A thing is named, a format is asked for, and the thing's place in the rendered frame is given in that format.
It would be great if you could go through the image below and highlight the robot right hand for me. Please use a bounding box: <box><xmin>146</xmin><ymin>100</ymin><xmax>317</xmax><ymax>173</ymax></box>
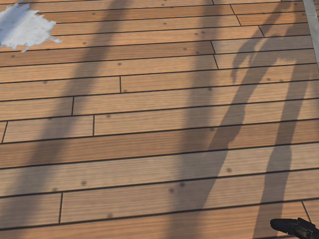
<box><xmin>270</xmin><ymin>218</ymin><xmax>319</xmax><ymax>239</ymax></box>

